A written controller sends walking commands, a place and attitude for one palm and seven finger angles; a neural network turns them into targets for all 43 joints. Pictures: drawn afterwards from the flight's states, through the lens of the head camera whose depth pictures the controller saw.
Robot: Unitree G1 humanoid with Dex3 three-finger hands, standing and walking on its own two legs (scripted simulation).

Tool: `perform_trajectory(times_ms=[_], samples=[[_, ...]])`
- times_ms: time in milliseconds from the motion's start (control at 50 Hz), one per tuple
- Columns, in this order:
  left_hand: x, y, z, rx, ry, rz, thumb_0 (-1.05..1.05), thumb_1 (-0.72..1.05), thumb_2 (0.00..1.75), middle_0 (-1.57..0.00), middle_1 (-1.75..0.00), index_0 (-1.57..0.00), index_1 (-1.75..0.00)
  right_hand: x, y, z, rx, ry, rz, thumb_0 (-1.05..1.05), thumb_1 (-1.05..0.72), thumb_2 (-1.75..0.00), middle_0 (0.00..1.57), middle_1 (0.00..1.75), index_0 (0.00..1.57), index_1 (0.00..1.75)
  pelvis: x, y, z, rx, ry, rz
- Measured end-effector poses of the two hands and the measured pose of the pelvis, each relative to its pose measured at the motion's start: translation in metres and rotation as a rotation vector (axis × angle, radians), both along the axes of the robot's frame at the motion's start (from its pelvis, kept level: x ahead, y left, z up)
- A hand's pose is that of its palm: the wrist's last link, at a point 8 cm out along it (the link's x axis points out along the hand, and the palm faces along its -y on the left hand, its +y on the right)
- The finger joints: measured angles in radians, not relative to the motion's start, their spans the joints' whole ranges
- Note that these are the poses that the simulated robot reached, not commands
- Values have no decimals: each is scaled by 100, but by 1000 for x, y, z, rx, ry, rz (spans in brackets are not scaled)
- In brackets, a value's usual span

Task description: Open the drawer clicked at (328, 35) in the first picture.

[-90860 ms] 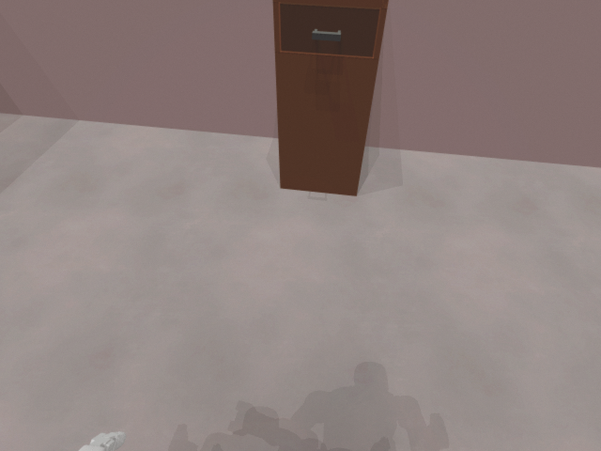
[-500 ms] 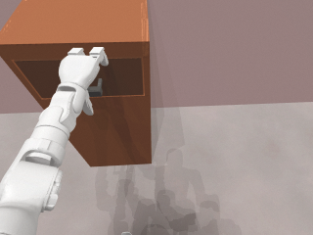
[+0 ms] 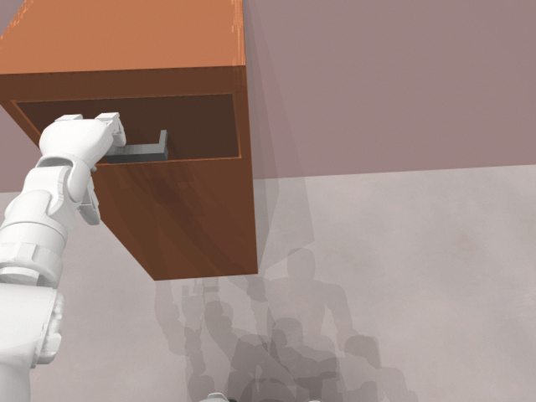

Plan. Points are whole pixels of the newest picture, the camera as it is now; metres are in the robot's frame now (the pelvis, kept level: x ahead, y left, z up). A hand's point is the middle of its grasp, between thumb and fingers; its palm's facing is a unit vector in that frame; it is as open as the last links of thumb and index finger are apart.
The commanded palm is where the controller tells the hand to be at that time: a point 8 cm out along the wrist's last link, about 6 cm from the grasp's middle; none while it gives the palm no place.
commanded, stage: move the hooked fingers above the handle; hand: left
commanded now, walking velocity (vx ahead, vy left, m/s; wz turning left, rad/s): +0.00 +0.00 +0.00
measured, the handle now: (138, 145) +0.54 +0.22 +0.03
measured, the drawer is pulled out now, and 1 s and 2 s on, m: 0.00 0.00 0.00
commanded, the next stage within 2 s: none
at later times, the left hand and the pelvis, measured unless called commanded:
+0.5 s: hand (107, 142) +0.49 +0.23 +0.09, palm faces -0.08 -0.02 -1.00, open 13.5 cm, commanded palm +0.47 +0.24 +0.14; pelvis +0.00 +0.02 +0.00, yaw -2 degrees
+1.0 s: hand (121, 134) +0.50 +0.21 +0.09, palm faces +0.06 -0.02 -1.00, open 13.2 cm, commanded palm +0.47 +0.24 +0.14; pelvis +0.01 +0.02 +0.00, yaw -1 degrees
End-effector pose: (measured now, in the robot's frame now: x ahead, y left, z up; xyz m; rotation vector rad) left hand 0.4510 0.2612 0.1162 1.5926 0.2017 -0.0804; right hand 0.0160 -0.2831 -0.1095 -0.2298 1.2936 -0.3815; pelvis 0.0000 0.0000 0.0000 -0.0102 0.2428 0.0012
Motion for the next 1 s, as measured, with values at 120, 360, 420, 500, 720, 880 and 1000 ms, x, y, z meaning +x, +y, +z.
perform_trajectory(times_ms=[120,360,420,500,720,880,1000], samples=[[3,-27,4,-73,-136,-184,0,-49,30,-32,-120,-32,-120,-6,-7,2,-32,100,34,1,-91,-90,20,30,21,30,8,7,-5,-15,24,39],[25,-53,27,-37,-242,-37,0,-49,30,-43,-127,-39,-128,25,41,-18,132,-37,7,1,-91,-90,20,30,20,30,8,20,-3,-9,16,-9],[24,-50,32,-22,-187,11,0,-49,30,-39,-124,-39,-127,29,54,-19,167,-78,-9,1,-91,-90,20,30,21,30,5,19,0,-3,-3,-22],[19,-29,32,-35,-101,79,0,-49,30,-35,-122,-36,-124,27,59,-15,169,-105,-18,0,-91,-90,21,30,21,30,2,16,3,3,-22,-28],[0,-20,6,-73,-84,-135,0,-49,30,-32,-120,-32,-120,0,17,-1,19,28,29,1,-91,-90,21,30,21,30,3,15,-2,-13,-3,18],[22,-37,19,-103,-281,-128,0,-49,30,-40,-127,-33,-121,2,9,-2,8,35,17,1,-91,-90,20,30,20,30,6,19,-7,-17,35,11],[26,-46,30,-46,-243,-32,0,-49,30,-40,-127,-40,-129,11,29,-13,94,-11,-5,1,-91,-90,20,30,20,30,6,18,-3,-10,18,-12]])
